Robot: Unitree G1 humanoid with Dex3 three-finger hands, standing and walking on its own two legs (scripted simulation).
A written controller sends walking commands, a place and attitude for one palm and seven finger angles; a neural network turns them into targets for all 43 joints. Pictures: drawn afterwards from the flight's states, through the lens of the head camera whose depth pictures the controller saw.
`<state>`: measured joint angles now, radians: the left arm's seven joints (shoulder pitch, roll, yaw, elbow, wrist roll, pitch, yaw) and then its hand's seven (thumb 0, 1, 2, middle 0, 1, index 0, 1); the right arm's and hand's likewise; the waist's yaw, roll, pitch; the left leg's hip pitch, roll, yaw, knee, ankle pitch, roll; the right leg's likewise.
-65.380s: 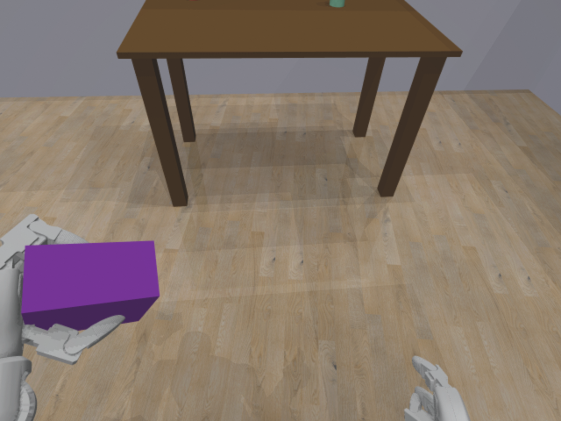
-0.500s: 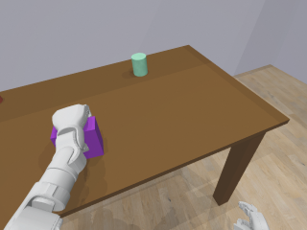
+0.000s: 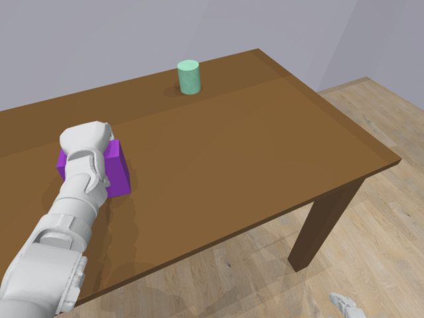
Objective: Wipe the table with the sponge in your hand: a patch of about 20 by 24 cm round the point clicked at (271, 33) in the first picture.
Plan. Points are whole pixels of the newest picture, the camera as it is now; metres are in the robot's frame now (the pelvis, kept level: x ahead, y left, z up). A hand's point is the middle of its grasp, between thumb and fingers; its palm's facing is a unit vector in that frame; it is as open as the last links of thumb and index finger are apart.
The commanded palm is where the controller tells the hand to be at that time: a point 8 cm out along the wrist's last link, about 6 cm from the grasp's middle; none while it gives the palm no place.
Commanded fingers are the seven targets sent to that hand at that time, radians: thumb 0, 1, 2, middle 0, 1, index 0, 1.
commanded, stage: wipe forward along the middle lane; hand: left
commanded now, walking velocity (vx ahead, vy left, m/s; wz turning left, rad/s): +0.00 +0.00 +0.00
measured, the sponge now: (100, 177) +0.40 +0.27 +0.04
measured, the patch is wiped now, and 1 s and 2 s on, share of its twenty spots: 1.00 1.00 1.00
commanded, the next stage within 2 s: slide back across to the first lane in 0.08 s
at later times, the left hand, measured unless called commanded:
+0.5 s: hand (84, 152) +0.42 +0.30 +0.09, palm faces -0.01 -0.06 -1.00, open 10.3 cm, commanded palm +0.38 +0.31 +0.14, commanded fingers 0.00 0.10 1.30 -1.20 -1.60 -1.20 -1.60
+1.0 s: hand (53, 163) +0.39 +0.35 +0.09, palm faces -0.04 -0.05 -1.00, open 10.3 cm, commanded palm +0.35 +0.34 +0.14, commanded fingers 0.00 0.10 1.30 -1.20 -1.60 -1.20 -1.60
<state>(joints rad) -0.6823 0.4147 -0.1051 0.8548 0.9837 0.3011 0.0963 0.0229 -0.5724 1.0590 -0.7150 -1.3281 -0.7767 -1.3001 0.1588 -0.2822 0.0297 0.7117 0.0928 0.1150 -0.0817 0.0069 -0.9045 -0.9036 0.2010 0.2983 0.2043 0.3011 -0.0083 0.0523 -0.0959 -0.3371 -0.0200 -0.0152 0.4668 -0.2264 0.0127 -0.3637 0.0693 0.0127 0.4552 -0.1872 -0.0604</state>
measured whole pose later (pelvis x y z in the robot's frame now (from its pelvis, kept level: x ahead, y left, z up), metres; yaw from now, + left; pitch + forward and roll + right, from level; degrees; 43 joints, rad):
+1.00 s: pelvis +0.04 +0.04 +0.00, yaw +1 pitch +4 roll -1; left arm -0.46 0.51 -0.04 0.55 0.98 0.28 0.01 0.01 -0.54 1.05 -0.68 -1.35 -0.74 -1.34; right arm 0.11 -0.28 0.03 0.66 0.08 0.13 -0.06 0.01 -0.90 -0.90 0.20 0.30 0.20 0.30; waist 0.04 0.06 -0.06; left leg -0.24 -0.05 -0.03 0.43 -0.26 0.06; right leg -0.24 0.04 0.01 0.38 -0.21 -0.02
